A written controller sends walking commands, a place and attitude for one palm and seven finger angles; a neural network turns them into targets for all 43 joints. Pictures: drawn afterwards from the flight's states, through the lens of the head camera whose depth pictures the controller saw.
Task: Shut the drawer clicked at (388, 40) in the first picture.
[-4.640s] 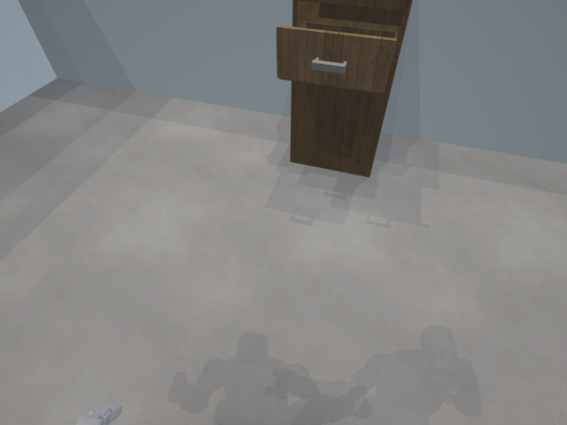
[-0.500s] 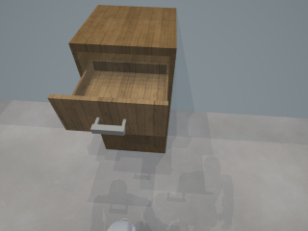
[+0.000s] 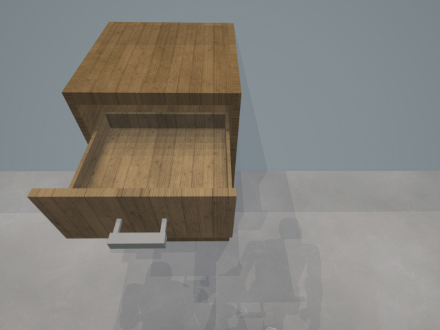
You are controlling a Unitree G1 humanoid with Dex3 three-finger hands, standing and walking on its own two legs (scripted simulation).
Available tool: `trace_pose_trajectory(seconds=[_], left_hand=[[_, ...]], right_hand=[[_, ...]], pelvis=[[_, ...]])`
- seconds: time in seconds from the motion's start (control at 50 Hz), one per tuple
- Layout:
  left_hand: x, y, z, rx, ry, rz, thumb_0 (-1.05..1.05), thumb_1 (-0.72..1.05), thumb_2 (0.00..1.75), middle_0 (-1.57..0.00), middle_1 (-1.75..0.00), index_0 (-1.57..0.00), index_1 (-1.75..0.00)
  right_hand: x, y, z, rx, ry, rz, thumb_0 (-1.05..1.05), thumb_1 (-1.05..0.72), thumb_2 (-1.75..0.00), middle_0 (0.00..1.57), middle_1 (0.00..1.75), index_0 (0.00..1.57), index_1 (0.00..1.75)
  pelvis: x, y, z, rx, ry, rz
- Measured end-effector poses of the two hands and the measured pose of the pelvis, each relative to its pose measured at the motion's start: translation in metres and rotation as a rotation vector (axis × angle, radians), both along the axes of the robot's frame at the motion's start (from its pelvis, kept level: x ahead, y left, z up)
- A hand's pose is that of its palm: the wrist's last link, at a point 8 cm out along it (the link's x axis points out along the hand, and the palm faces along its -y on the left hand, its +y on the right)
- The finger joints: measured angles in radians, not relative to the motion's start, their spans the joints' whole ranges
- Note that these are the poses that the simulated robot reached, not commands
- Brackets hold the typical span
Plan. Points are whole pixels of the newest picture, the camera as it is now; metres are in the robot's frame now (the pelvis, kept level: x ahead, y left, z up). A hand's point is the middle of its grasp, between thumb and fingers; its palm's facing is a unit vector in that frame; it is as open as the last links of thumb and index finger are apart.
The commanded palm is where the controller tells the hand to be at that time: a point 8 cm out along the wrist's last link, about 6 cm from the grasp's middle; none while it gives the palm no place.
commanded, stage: come to a stop and stand still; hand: left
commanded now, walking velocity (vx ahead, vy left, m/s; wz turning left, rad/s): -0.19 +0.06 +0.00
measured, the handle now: (139, 231) +0.32 +0.19 -0.05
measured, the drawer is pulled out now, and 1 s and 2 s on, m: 0.29 0.29 0.29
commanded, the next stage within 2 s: look again from close up in 1.12 s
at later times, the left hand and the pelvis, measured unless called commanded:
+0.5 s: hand out of the picture +0.05 +0.19 -0.18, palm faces +0.08 -0.97 -0.21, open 7.3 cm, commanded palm none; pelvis +0.00 +0.00 +0.00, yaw +1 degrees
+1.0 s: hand out of the picture -0.06 +0.14 -0.18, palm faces +0.04 -0.99 -0.15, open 7.4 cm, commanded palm none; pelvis -0.04 -0.01 +0.00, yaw +0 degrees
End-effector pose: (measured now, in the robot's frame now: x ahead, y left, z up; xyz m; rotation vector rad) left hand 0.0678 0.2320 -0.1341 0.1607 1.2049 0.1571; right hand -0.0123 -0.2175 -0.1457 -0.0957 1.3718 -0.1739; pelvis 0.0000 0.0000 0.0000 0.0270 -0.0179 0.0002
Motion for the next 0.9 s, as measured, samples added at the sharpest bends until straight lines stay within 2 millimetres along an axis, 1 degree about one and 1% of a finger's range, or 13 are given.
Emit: trace_pose_trajectory(seconds=[0.06, 0.1, 0.14, 0.18, 0.28, 0.36, 0.42, 0.5, 0.58, 0.68, 0.76, 0.82, 0.9], left_hand=[[0.024, -0.014, -0.002, 0.019, -0.023, -0.024, 0.00, 0.91, 0.90, -0.20, -0.30, -0.19, -0.30], [0.031, -0.026, -0.002, 0.023, -0.013, -0.037, 0.00, 0.91, 0.90, -0.20, -0.30, -0.19, -0.30], [0.035, -0.035, -0.001, 0.018, 0.000, -0.040, 0.00, 0.91, 0.90, -0.20, -0.30, -0.19, -0.30], [0.038, -0.039, -0.001, 0.018, 0.004, -0.032, -0.01, 0.92, 0.90, -0.20, -0.30, -0.20, -0.30], [0.033, -0.036, -0.007, 0.005, 0.007, 0.013, -0.01, 0.92, 0.89, -0.20, -0.30, -0.20, -0.30], [0.015, -0.021, -0.016, -0.006, 0.024, 0.040, -0.01, 0.92, 0.89, -0.20, -0.30, -0.20, -0.30], [-0.002, -0.006, -0.021, -0.010, 0.053, 0.057, -0.01, 0.92, 0.89, -0.20, -0.30, -0.20, -0.30], [-0.028, 0.010, -0.017, 0.000, 0.101, 0.070, 0.00, 0.92, 0.89, -0.20, -0.30, -0.20, -0.30], [-0.058, 0.015, -0.013, 0.015, 0.148, 0.085, 0.00, 0.91, 0.90, -0.20, -0.30, -0.19, -0.30], [-0.096, 0.006, -0.013, 0.029, 0.224, 0.079, 0.00, 0.91, 0.90, -0.20, -0.30, -0.19, -0.30], [-0.120, -0.010, -0.006, 0.013, 0.272, 0.066, 0.00, 0.91, 0.90, -0.20, -0.30, -0.19, -0.30], [-0.131, -0.021, -0.005, -0.007, 0.279, 0.059, 0.01, 0.91, 0.90, -0.20, -0.30, -0.19, -0.30], [-0.135, -0.034, -0.009, -0.036, 0.267, 0.053, 0.01, 0.90, 0.90, -0.20, -0.30, -0.19, -0.30]], right_hand=[[-0.008, -0.003, -0.013, 0.035, 0.067, -0.023, 0.00, -0.92, -0.89, 0.20, 0.30, 0.20, 0.30], [-0.009, -0.005, -0.018, 0.054, 0.101, -0.041, 0.01, -0.91, -0.89, 0.20, 0.30, 0.20, 0.30], [-0.008, -0.006, -0.019, 0.064, 0.119, -0.053, 0.01, -0.91, -0.89, 0.20, 0.30, 0.20, 0.30], [-0.004, -0.008, -0.018, 0.065, 0.131, -0.053, 0.01, -0.91, -0.89, 0.20, 0.30, 0.20, 0.30], [0.009, -0.015, -0.013, 0.025, 0.130, -0.017, 0.01, -0.91, -0.89, 0.20, 0.30, 0.20, 0.30], [0.022, -0.019, -0.010, -0.028, 0.076, 0.010, 0.01, -0.91, -0.89, 0.20, 0.30, 0.20, 0.30], [0.026, -0.016, -0.003, -0.057, 0.022, 0.019, 0.01, -0.91, -0.89, 0.20, 0.30, 0.20, 0.30], [0.030, -0.006, 0.005, -0.060, -0.016, 0.039, 0.01, -0.91, -0.89, 0.20, 0.30, 0.20, 0.30], [0.035, 0.000, 0.005, -0.050, -0.029, 0.064, 0.01, -0.92, -0.89, 0.20, 0.30, 0.20, 0.30], [0.038, -0.005, -0.004, -0.024, -0.060, 0.061, 0.01, -0.93, -0.89, 0.21, 0.30, 0.20, 0.30], [0.031, -0.009, -0.005, -0.008, -0.067, 0.039, 0.01, -0.93, -0.89, 0.21, 0.30, 0.20, 0.30], [0.020, -0.013, -0.004, -0.007, -0.059, 0.033, 0.01, -0.94, -0.89, 0.21, 0.30, 0.20, 0.30], [0.000, -0.016, -0.001, -0.009, -0.024, 0.031, 0.01, -0.93, -0.89, 0.20, 0.30, 0.20, 0.30]], pelvis=[[0.015, -0.012, -0.007, 0.018, 0.000, -0.004], [0.022, -0.018, -0.008, 0.005, 0.003, -0.012], [0.027, -0.021, -0.007, -0.009, 0.007, -0.001], [0.029, -0.024, -0.006, -0.014, 0.011, 0.009], [0.022, -0.023, -0.006, -0.023, 0.010, 0.027], [0.010, -0.011, -0.010, -0.032, 0.000, 0.031], [0.002, -0.002, -0.010, -0.017, -0.013, 0.016], [-0.005, 0.005, -0.004, -0.018, -0.006, 0.013], [-0.011, 0.007, -0.001, -0.013, 0.009, 0.011], [-0.019, 0.002, -0.005, 0.014, 0.021, -0.004], [-0.026, 0.000, -0.001, -0.010, 0.009, -0.002], [-0.029, -0.003, 0.001, -0.013, -0.001, -0.004], [-0.034, -0.009, 0.003, -0.014, -0.015, -0.004]])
